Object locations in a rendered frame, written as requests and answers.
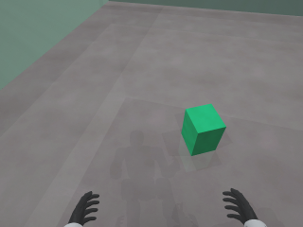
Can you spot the left robot hand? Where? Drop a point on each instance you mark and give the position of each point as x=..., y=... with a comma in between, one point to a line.
x=79, y=213

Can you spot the right robot hand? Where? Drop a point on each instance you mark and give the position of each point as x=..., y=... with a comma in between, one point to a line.
x=243, y=207

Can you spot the carton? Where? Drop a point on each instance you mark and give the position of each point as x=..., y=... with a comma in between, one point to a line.
x=202, y=129

